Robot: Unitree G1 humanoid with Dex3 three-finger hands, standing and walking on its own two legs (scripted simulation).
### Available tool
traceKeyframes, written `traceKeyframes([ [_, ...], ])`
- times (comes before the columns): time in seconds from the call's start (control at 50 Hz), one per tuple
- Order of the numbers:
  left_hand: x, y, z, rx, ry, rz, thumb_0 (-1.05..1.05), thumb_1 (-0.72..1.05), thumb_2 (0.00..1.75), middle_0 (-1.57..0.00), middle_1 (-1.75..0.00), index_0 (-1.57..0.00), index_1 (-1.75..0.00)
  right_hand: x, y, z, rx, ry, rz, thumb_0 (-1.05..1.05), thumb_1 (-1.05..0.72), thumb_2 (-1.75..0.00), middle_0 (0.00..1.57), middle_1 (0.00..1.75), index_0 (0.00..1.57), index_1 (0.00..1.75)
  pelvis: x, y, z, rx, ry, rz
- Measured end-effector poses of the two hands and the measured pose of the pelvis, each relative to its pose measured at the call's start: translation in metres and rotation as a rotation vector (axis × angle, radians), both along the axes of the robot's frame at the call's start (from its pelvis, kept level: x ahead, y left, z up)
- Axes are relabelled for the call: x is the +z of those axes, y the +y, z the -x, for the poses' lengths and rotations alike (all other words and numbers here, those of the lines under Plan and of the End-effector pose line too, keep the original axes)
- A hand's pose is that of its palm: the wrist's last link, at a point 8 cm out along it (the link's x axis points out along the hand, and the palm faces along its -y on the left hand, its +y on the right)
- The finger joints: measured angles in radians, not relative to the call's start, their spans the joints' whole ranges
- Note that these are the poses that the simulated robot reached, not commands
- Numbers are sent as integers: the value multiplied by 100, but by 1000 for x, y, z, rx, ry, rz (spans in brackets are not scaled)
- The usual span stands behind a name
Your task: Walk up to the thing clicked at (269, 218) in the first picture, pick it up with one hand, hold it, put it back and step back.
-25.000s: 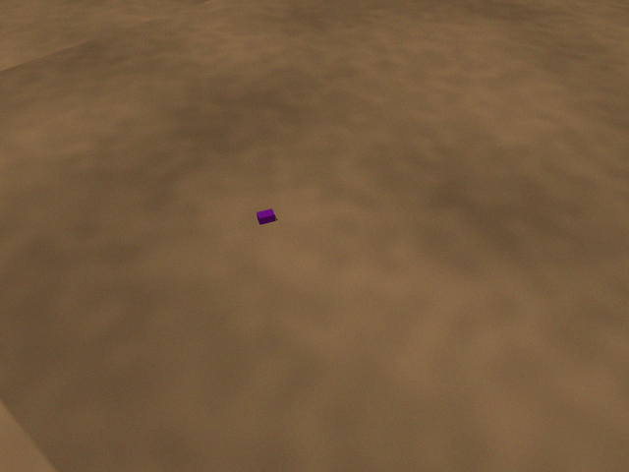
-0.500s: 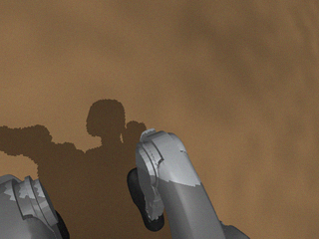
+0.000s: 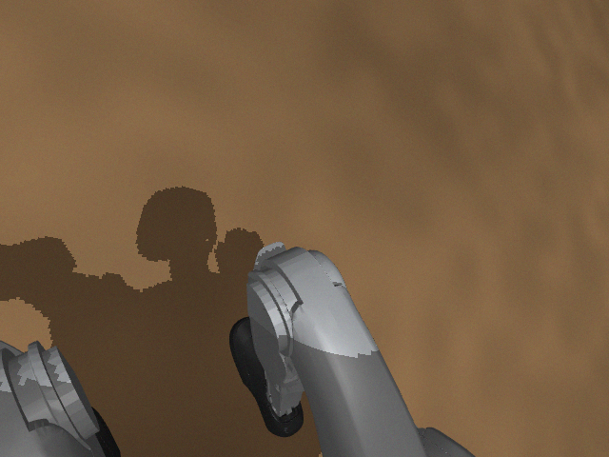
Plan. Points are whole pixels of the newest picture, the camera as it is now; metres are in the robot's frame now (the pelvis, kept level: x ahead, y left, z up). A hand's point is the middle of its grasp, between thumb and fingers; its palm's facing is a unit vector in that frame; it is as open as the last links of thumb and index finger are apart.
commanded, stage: open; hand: left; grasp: from above
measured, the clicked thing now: out of the picture +0.44 +0.34 -0.28
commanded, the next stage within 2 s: withdraw in 1.02 s
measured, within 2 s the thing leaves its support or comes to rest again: neither
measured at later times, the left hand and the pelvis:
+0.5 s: hand out of the picture +0.44 +0.33 -0.25, palm faces -0.35 -0.25 -0.90, open 9.5 cm; pelvis +0.00 +0.00 +0.00, yaw -1 degrees
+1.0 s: hand out of the picture +0.43 +0.33 -0.24, palm faces -0.36 -0.25 -0.90, open 11.2 cm; pelvis -0.01 +0.00 +0.01, yaw +0 degrees
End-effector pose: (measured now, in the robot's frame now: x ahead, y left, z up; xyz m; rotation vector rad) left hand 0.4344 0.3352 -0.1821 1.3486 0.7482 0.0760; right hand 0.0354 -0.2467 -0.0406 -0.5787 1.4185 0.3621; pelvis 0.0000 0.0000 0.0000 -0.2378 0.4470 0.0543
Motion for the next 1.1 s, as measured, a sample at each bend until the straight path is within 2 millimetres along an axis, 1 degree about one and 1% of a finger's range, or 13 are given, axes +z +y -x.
traceKeyframes([
  [0.14, 0, 0, 0, -3, 0, 1, -1, 38, 12, -104, -11, -104, -10, 3, 3, 1, 14, -4, -6, 0, -90, -90, 20, 29, 20, 30, 1, 0, 2, 1, -9, 4],
  [0.26, -3, -3, 1, -13, -2, -4, -1, 37, 20, -93, -21, -94, -21, 6, 4, 3, 22, -1, -11, 0, -90, -90, 20, 30, 20, 30, 3, 0, 3, -1, -15, 6],
  [0.44, -7, -4, -3, 0, -17, -2, 0, 20, 38, -75, -37, -75, -37, 11, 4, 7, 15, 8, 4, 0, -90, -90, 20, 30, 20, 30, 4, 1, 4, -3, -16, 13],
  [0.68, -5, 2, 0, 15, 5, -6, 0, 1, 56, -59, -52, -58, -53, 14, 4, 8, 7, 15, 2, 0, -90, -90, 20, 30, 20, 30, 7, 1, 4, 0, -8, 15],
  [0.88, -4, 0, 1, -4, 3, -4, 0, -7, 65, -51, -61, -50, -62, 14, 3, 4, 20, 7, 2, 0, -89, -90, 20, 30, 20, 30, 8, 0, 5, -1, -9, 12],
  [1.1, -5, -2, -2, 2, -7, -6, 0, -9, 71, -48, -67, -47, -68, 18, 0, 5, 22, 7, 16, 0, -89, -90, 20, 30, 20, 30, 9, -1, 6, -2, -12, 11],
])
